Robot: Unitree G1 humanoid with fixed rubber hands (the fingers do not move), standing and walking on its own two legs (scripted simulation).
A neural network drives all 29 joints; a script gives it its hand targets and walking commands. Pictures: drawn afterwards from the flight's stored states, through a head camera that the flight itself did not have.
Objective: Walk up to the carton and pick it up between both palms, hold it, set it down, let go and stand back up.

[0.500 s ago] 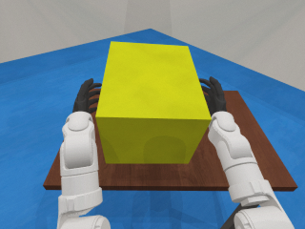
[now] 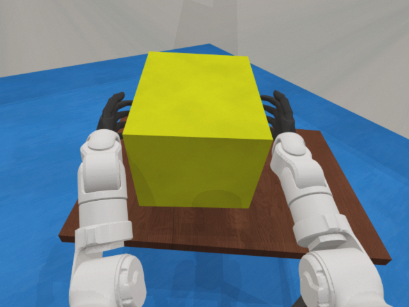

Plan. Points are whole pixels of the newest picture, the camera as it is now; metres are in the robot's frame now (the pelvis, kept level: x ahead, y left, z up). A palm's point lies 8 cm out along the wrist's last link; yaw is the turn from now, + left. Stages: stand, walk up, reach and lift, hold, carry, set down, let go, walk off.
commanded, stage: hold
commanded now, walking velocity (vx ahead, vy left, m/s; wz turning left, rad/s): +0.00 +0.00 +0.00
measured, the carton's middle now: (196, 126) +0.46 +0.03 +0.16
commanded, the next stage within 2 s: set down in 0.88 s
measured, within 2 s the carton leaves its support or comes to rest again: neither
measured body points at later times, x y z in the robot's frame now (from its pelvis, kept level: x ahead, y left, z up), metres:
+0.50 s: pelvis +0.01 +0.00 +0.00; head -0.04 +0.02 +0.44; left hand +0.36 +0.17 +0.19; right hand +0.37 -0.15 +0.18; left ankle +0.05 +0.12 -0.75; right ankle -0.01 -0.10 -0.75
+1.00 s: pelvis +0.02 +0.01 +0.00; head -0.03 +0.05 +0.45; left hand +0.38 +0.19 +0.20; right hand +0.40 -0.14 +0.21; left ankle +0.05 +0.12 -0.75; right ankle -0.01 -0.10 -0.75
